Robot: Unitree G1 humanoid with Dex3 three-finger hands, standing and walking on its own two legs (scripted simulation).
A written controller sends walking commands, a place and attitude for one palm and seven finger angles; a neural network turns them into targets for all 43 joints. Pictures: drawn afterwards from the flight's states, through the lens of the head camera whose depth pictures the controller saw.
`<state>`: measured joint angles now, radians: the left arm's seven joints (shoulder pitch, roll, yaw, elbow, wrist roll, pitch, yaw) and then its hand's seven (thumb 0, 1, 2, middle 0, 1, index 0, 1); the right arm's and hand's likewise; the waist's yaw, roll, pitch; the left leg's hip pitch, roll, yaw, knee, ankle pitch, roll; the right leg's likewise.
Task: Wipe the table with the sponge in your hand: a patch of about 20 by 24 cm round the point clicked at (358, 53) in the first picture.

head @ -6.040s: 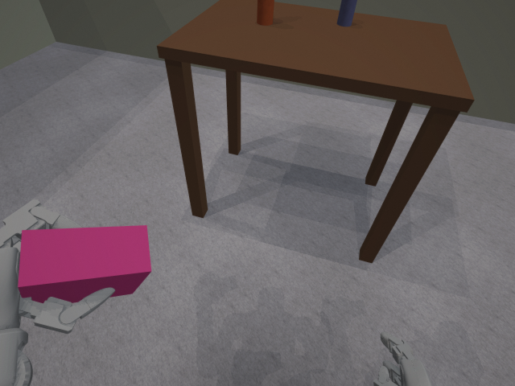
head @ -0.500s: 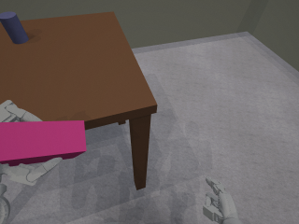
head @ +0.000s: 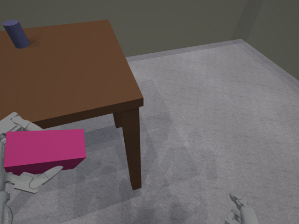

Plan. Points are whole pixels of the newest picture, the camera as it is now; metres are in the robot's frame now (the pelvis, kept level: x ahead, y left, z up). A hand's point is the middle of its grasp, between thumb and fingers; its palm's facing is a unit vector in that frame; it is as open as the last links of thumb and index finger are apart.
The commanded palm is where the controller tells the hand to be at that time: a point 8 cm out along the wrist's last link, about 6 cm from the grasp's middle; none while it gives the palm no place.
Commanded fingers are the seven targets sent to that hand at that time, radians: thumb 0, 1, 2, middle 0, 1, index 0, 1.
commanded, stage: come to a stop and stand still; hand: left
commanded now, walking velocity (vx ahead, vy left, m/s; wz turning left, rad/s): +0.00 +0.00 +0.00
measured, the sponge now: (57, 152) +0.22 +0.20 +0.15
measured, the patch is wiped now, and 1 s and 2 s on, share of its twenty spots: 0.00 0.00 0.00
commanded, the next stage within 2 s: look again from close up in 0.72 s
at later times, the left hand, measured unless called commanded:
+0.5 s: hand (10, 179) +0.16 +0.25 +0.17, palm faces +0.40 -0.82 -0.41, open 9.7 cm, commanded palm +0.11 +0.29 +0.18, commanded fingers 0.00 0.10 1.30 -1.20 -1.60 -1.20 -1.60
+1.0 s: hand out of the picture +0.20 +0.31 +0.19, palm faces +0.47 -0.81 -0.36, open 9.7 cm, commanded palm +0.12 +0.32 +0.18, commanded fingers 0.00 0.10 1.30 -1.20 -1.60 -1.20 -1.60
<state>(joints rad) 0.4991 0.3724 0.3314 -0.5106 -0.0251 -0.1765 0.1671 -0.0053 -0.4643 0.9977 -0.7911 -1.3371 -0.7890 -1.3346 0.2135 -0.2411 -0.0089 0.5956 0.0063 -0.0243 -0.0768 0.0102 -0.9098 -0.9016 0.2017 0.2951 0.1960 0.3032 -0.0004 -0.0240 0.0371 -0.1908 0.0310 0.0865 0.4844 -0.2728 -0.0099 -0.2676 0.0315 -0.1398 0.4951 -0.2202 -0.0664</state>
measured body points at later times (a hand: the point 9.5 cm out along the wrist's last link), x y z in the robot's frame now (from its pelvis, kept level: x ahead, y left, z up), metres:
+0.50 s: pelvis -0.05 +0.01 +0.00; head -0.05 +0.01 +0.45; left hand +0.13 +0.29 +0.19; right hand +0.10 -0.21 -0.09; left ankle -0.03 +0.13 -0.74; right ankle +0.04 -0.05 -0.73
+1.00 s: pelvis -0.05 +0.04 +0.00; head -0.04 +0.04 +0.45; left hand +0.17 +0.35 +0.21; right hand +0.10 -0.19 -0.08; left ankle -0.03 +0.13 -0.74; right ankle +0.04 -0.05 -0.73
